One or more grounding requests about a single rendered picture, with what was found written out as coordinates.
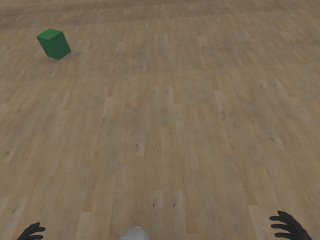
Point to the carton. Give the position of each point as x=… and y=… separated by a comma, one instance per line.
x=54, y=43

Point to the left robot thigh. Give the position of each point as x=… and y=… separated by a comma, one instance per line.
x=134, y=233

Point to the left robot hand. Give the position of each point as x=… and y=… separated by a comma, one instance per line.
x=33, y=228

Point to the right robot hand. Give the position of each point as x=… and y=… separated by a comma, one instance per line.
x=295, y=229

